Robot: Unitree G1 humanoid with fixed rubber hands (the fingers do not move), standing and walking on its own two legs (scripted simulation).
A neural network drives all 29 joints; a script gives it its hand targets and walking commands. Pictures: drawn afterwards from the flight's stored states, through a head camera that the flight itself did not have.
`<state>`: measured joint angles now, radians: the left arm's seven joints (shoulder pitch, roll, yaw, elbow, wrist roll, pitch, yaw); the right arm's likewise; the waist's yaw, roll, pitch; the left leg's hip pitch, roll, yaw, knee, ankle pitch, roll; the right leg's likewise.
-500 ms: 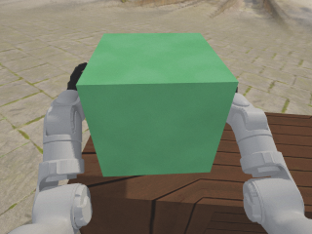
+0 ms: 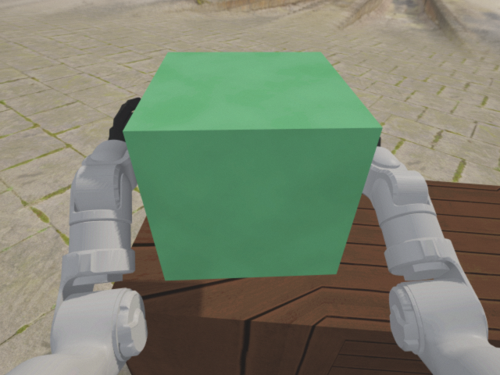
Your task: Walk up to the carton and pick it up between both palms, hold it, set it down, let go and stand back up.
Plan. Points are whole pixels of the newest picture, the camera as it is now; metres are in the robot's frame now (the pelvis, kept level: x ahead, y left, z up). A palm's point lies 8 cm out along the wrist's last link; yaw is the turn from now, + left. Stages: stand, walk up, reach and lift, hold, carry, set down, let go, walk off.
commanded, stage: hold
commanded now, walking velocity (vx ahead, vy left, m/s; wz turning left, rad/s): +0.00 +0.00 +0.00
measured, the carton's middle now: (248, 158) +0.40 -0.02 +0.20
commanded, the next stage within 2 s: none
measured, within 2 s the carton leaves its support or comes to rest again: neither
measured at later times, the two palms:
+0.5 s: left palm (132, 151) +0.37 +0.16 +0.24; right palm (371, 155) +0.36 -0.21 +0.23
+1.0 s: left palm (131, 151) +0.37 +0.16 +0.23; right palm (369, 154) +0.36 -0.21 +0.23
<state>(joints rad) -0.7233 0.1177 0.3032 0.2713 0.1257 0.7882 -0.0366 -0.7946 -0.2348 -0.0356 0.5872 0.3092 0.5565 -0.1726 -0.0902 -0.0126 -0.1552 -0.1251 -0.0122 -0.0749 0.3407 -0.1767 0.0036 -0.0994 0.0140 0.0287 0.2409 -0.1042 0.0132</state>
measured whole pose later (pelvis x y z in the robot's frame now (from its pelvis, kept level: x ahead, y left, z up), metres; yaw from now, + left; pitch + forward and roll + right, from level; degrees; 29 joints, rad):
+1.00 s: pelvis +0.00 -0.01 +0.00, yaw +0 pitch -2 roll -1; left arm -0.71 0.11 0.28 0.24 0.13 0.78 -0.03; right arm -0.78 -0.24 -0.04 0.56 0.33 0.55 -0.17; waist -0.09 -0.03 -0.15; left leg -0.13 0.00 -0.08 0.34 -0.17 -0.01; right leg -0.11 0.03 0.03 0.24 -0.10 0.00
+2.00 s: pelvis +0.00 +0.00 +0.00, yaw +0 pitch -2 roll -1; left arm -0.70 0.11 0.29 0.25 0.13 0.79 -0.03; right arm -0.79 -0.24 -0.03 0.58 0.32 0.57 -0.17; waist -0.10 -0.02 -0.17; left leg -0.13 -0.01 -0.07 0.34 -0.18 0.00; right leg -0.10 0.02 0.04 0.24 -0.11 0.01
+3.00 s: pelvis +0.00 -0.01 +0.00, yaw +0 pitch -1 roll -1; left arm -0.71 0.11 0.29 0.26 0.12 0.77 -0.02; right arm -0.78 -0.25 -0.02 0.57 0.33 0.56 -0.17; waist -0.10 -0.02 -0.16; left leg -0.13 0.00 -0.08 0.33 -0.17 -0.01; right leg -0.11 0.03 0.03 0.24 -0.10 0.00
